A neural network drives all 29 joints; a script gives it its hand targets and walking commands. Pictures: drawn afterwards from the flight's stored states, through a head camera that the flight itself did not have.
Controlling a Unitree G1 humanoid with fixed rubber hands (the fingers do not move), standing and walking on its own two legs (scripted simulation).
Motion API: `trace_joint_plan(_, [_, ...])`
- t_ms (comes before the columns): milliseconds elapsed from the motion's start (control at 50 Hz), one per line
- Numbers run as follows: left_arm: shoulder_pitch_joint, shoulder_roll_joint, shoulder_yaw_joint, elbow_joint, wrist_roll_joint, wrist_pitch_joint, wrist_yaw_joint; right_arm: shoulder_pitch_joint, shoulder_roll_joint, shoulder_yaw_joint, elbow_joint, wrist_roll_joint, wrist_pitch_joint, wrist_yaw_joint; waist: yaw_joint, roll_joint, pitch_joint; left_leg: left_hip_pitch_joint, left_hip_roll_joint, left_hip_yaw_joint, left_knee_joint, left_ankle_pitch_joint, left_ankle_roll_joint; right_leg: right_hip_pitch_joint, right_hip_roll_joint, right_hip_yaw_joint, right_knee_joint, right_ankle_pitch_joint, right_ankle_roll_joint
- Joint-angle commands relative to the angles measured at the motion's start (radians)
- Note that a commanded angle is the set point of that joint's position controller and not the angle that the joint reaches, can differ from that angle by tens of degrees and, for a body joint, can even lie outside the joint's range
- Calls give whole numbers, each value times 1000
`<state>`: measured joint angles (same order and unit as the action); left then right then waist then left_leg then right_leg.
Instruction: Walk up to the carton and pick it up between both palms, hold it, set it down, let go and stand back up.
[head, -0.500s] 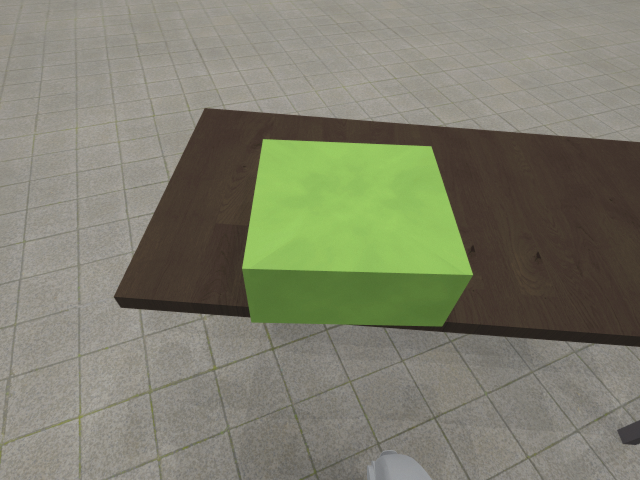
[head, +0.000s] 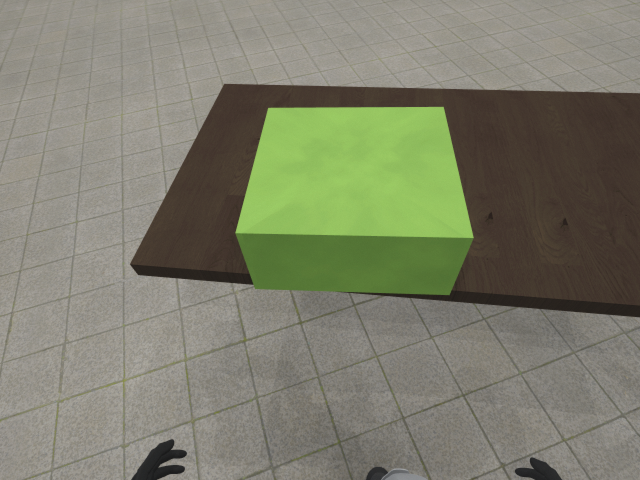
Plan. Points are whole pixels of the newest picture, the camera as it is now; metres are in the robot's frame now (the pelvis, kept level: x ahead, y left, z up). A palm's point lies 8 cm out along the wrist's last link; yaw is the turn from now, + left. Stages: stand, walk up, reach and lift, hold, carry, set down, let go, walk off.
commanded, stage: walk up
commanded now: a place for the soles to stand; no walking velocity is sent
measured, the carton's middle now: (352, 194) +0.55 -0.01 +0.01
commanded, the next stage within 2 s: none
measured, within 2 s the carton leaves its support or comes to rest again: neither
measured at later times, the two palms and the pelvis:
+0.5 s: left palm out of the picture +0.02 +0.23 -0.11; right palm out of the picture -0.05 -0.26 -0.12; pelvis -0.05 +0.00 +0.01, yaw -3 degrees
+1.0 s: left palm out of the picture +0.04 +0.29 -0.13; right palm out of the picture +0.04 -0.23 -0.10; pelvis -0.02 +0.04 +0.01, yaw -4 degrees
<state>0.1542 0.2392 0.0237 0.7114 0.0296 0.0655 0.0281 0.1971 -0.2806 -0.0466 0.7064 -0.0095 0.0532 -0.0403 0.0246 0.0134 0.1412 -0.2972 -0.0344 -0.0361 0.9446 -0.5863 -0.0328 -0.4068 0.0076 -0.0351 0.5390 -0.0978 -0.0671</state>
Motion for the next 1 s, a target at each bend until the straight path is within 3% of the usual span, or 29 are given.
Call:
trace_joint_plan(0, [59,192,36,-13,7,22,0,223,-39,-17,-4,5,-20,17,-15,-175,-214,199,-41,113,-486,221,70,78,-185,290,-225,-482,-40])
trace_joint_plan(20, [70,177,29,-9,2,21,-2,294,-63,-22,13,-3,-25,21,-47,-156,-171,241,-10,59,-539,216,105,-47,-165,264,-228,-556,21])
trace_joint_plan(40, [60,143,13,-14,-10,19,-10,310,-101,-31,0,-7,-32,22,-68,-18,-141,180,134,-149,-628,5,162,-112,-83,178,-80,-550,82])
trace_joint_plan(60, [82,102,18,-1,-20,14,-16,228,-117,-33,-6,4,-28,20,-52,147,-38,-3,328,-430,-745,-272,224,-141,39,57,216,-453,111])
trace_joint_plan(80, [70,144,38,-4,-7,18,-10,111,-177,-48,-9,8,-31,8,-45,193,58,-305,441,-504,-837,-357,303,-35,17,110,434,-438,122])
trace_joint_plan(100, [96,156,42,22,3,19,-16,8,-120,-36,-17,10,-46,-4,3,158,121,-400,401,-413,-855,-259,281,43,-6,171,527,-362,109])
trace_joint_plan(140, [128,108,25,89,5,2,-32,10,-23,12,-24,3,-72,-4,24,31,118,-210,238,-213,-762,80,99,-48,13,188,381,-239,96])
trace_joint_plan(160, [161,93,12,109,5,-12,-36,30,-19,19,-25,3,-77,1,29,93,87,-107,187,-151,-718,167,56,-84,14,164,352,-211,99])
trace_joint_plan(180, [158,85,10,116,12,-26,-36,90,-12,20,-3,6,-82,6,11,88,59,-19,156,-133,-697,233,28,-105,18,141,326,-205,103])
trace_joint_plan(280, [73,53,-22,50,18,-68,-25,234,-82,0,47,-23,-75,20,-94,207,-89,169,159,-117,-649,77,155,-43,20,30,69,-308,111])
trace_joint_plan(320, [99,51,-20,53,22,-77,-22,247,-112,-3,54,-35,-66,23,-94,196,-104,158,191,-129,-623,91,185,37,25,-8,-25,-295,93])
trace_joint_plan(360, [183,66,-17,65,24,-90,-15,240,-123,6,58,-29,-56,32,-59,153,-129,60,185,-119,-588,27,158,215,34,-18,-140,-185,72])
trace_joint_plan(400, [295,113,1,88,29,-105,-9,210,-62,36,62,-21,-59,40,0,56,-150,-119,151,-53,-464,123,109,429,-75,135,-140,-149,23])
trace_joint_plan(420, [346,164,16,92,31,-111,-5,232,-10,51,47,-19,-68,48,17,-114,-179,-257,86,5,-295,118,61,518,-199,365,-204,-291,-40])
trace_joint_plan(440, [346,202,28,106,13,-103,-4,197,2,57,27,-21,-62,45,24,-187,-119,-279,43,82,-217,48,52,400,-325,483,-257,-443,-120])
trace_joint_plan(480, [327,164,21,127,10,-99,0,140,-44,37,13,-41,-57,43,47,-200,7,-318,83,30,-110,-22,47,307,-358,492,-310,-494,-177])
trace_joint_plan(500, [294,135,6,113,11,-102,4,145,-57,36,21,-38,-60,46,33,-204,30,-340,91,13,-122,-5,32,320,-341,436,-300,-318,-180])
trace_joint_plan(560, [273,102,-5,102,1,-115,2,170,-52,30,47,-42,-73,48,14,-158,9,-304,86,15,-137,98,24,364,-287,322,-240,128,-132])
trace_joint_plan(640, [164,146,-4,100,-13,-102,-8,203,7,43,59,-23,-81,47,-50,-218,-78,32,26,121,-335,407,30,169,-125,52,-99,339,-46])
trace_joint_plan(680, [147,143,-15,102,-16,-85,-11,250,6,34,89,-17,-82,40,-69,-171,-118,196,-10,164,-399,631,33,64,-87,4,-26,201,-2])
trace_joint_plan(720, [177,123,-35,109,-14,-66,-15,267,-45,16,80,-19,-77,25,-74,-79,-122,302,39,85,-406,645,44,-42,-93,40,31,-47,32])
trace_joint_plan(740, [214,92,-47,113,-26,-57,-17,253,-89,10,64,-17,-76,18,-59,25,-141,278,192,-89,-470,586,74,-48,-51,26,100,-257,66])
trace_joint_plan(760, [303,67,-51,129,-31,-41,-12,199,-145,2,37,-9,-68,12,-11,148,-149,163,352,-326,-616,355,139,25,-12,26,199,-524,89])
trace_joint_plan(780, [317,87,-37,136,-23,-22,0,166,-164,-5,56,8,-55,9,-10,170,-90,42,377,-364,-675,186,205,59,-25,53,278,-615,83])
trace_joint_plan(800, [280,99,-32,125,-5,-14,5,137,-168,-8,58,16,-47,8,-17,205,-2,-65,369,-391,-743,105,209,64,-40,66,296,-593,88])
trace_joint_plan(820, [259,123,-27,126,6,-17,7,142,-148,5,69,18,-48,11,-28,173,24,-100,350,-393,-768,107,201,67,-44,85,292,-574,83])
trace_joint_plan(860, [283,116,-24,140,-2,-36,-2,122,-138,15,68,0,-51,9,-20,212,-38,-45,301,-268,-707,289,183,90,-58,79,219,-473,79])
trace_joint_plan(920, [307,114,-17,164,-5,-56,-9,49,-116,15,47,-13,-50,7,-4,194,-161,44,265,-152,-587,452,166,144,-37,23,159,-322,67])
trace_joint_plan(980, [267,109,-22,143,-1,-52,-10,35,-124,15,37,1,-38,7,-6,120,-190,-23,258,-138,-579,316,155,213,-23,-17,73,-245,70])
